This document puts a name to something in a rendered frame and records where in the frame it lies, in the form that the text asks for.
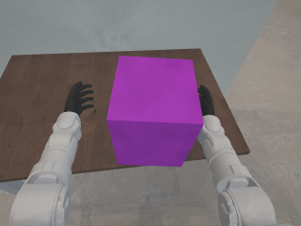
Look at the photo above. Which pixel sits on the right robot upper arm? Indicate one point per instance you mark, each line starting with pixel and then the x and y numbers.
pixel 245 206

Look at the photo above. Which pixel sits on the left robot hand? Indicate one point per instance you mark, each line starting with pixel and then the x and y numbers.
pixel 74 101

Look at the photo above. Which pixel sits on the carton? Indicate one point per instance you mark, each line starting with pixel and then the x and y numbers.
pixel 154 115

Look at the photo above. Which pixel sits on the table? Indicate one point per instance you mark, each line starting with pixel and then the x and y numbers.
pixel 34 90

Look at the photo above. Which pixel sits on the left robot upper arm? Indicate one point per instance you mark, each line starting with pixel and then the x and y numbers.
pixel 42 205

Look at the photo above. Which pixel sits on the robot right forearm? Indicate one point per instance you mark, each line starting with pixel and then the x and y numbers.
pixel 228 172

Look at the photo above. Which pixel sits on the robot left forearm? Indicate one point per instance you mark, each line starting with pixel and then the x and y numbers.
pixel 58 155

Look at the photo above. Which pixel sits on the right robot hand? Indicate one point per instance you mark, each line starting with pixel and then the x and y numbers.
pixel 206 101

